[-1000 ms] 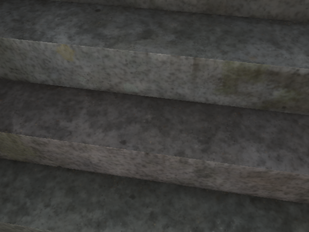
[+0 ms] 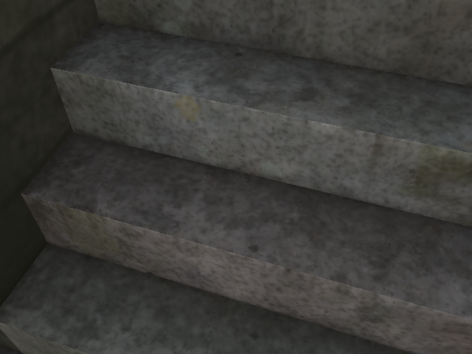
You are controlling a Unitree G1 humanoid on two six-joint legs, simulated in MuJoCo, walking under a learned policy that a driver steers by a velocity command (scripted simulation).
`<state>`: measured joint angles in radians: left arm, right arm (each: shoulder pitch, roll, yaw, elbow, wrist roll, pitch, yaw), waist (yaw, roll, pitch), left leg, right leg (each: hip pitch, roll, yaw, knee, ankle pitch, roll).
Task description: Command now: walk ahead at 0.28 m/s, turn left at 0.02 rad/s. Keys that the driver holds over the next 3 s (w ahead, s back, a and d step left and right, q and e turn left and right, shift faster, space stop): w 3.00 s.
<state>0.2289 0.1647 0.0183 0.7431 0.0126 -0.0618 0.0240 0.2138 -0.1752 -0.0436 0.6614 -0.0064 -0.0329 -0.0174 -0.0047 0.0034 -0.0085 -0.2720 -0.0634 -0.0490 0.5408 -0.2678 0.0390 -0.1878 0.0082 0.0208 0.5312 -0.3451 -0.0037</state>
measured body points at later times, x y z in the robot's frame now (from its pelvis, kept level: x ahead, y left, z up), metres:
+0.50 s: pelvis +0.03 -0.01 +0.00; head +0.03 -0.01 +0.45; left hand +0.24 +0.21 -0.06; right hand +0.25 -0.23 -0.06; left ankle +0.01 +0.10 -0.73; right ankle -0.04 -0.12 -0.73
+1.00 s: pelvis +0.02 -0.02 +0.01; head +0.01 -0.02 +0.46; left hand +0.24 +0.20 -0.05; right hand +0.25 -0.24 -0.03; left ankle +0.01 +0.10 -0.73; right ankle -0.04 -0.12 -0.73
